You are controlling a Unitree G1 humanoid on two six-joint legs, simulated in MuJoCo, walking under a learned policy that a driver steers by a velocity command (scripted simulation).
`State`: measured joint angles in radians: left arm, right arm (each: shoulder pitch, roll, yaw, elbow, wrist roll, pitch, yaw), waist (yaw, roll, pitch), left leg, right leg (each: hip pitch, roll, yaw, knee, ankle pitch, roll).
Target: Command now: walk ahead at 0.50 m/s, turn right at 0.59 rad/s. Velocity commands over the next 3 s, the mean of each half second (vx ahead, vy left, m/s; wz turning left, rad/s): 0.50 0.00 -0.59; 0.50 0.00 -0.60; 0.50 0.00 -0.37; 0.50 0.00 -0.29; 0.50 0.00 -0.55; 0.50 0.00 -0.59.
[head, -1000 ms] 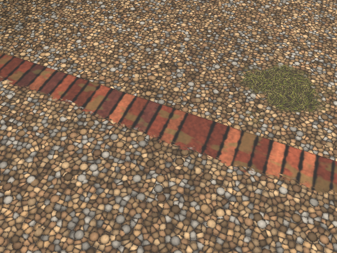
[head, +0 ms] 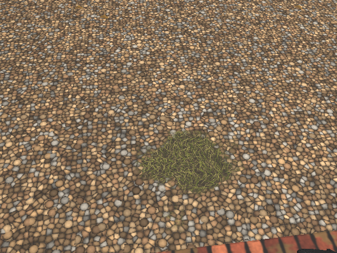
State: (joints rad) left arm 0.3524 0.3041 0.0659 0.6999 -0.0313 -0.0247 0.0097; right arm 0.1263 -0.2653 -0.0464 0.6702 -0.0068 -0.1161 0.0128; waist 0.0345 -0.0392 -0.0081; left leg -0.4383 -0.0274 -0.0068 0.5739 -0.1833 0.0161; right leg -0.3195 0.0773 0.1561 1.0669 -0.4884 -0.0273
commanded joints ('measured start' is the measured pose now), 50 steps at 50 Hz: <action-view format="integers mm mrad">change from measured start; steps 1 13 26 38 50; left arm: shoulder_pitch -81 -252 33 -21 228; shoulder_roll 124 16 174 146 -52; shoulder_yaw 27 4 64 51 -6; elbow -119 -160 -140 -79 -10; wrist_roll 11 9 8 5 23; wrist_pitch -15 -3 -29 -31 -5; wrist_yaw -1 -43 -46 16 10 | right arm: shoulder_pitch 157 146 62 -129 218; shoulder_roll -129 -174 -201 -112 -230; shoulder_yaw -44 -57 -40 -17 -69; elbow -18 87 2 -19 38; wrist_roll -2 3 48 -7 -7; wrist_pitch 12 17 -22 1 -15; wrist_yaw -10 -20 -1 3 24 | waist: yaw -105 -103 74 9 -44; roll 126 105 -88 -22 258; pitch -30 56 -197 7 -259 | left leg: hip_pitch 441 375 -394 -123 736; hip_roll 341 274 70 72 337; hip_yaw -455 52 -82 -84 -408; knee -294 -397 769 36 5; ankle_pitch -214 233 -280 353 366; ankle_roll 161 143 1 -77 111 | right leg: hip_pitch -482 -399 586 56 -305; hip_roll -119 -177 -369 -147 38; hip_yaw -19 -115 493 104 95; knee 233 -253 -781 -779 288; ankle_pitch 111 497 147 411 -287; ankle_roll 16 31 -322 -200 -32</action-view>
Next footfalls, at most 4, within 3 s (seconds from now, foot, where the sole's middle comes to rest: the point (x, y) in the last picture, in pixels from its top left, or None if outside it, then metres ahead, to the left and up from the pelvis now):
0.44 right None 0.36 -0.19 -0.76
0.98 left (200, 207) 0.71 -0.10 -0.81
1.48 right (283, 194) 0.79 -0.48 -0.81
1.98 left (277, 134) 1.14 -0.52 -0.81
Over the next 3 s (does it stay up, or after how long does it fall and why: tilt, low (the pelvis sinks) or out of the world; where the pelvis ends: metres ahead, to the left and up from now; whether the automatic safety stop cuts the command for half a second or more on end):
stays up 1.14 -0.97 -0.05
